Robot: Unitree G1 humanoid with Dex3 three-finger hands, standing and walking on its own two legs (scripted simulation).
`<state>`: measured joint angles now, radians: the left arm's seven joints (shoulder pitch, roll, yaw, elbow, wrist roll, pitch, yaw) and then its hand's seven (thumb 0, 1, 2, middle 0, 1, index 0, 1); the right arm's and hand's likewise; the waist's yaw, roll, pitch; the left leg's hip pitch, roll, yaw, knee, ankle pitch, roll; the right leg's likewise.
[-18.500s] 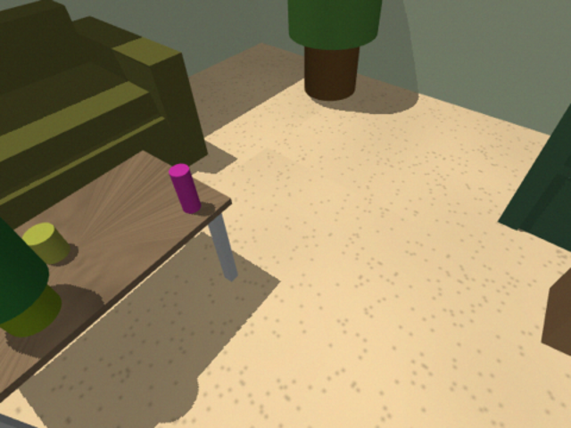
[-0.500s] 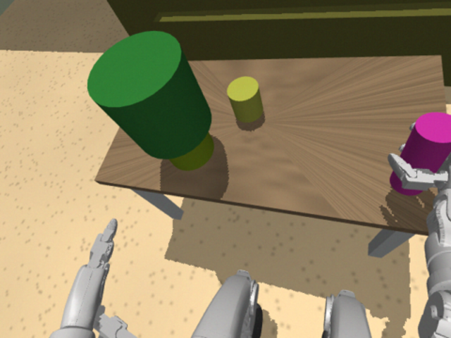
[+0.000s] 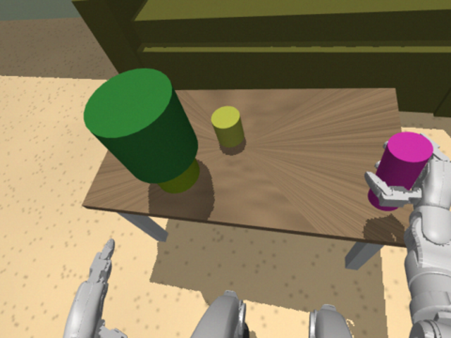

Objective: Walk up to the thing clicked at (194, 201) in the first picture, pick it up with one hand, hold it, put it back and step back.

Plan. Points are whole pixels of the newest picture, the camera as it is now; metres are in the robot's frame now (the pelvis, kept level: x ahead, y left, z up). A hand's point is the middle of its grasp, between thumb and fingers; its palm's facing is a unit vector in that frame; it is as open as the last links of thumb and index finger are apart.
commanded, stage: lift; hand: right
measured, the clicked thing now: (395, 175) +0.43 -0.20 -0.01
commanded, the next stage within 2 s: hold in 1.02 s
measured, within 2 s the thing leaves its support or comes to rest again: neither
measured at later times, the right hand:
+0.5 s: hand (402, 180) +0.38 -0.18 +0.07, palm faces +0.21 +0.98 -0.01, open 8.6 cm
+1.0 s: hand (408, 186) +0.35 -0.17 +0.10, palm faces +0.20 +0.98 -0.01, open 8.6 cm
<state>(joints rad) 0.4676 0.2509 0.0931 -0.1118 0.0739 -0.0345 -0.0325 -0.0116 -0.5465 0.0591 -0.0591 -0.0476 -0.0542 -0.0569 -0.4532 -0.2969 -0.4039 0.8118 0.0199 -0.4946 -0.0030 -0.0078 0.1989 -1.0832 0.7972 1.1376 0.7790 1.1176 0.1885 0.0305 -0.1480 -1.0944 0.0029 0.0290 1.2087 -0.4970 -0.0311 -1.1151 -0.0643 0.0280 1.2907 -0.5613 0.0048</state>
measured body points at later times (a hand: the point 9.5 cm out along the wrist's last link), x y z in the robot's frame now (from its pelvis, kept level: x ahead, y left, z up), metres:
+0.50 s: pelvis +0.01 +0.01 +0.04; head +0.08 -0.02 +0.49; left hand +0.17 +0.27 +0.03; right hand +0.36 -0.23 +0.07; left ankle +0.04 +0.14 -0.62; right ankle +0.02 -0.12 -0.62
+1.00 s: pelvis +0.01 +0.01 +0.06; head +0.06 -0.01 +0.51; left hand +0.17 +0.26 +0.03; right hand +0.33 -0.22 +0.10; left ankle +0.04 +0.14 -0.62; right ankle +0.02 -0.12 -0.62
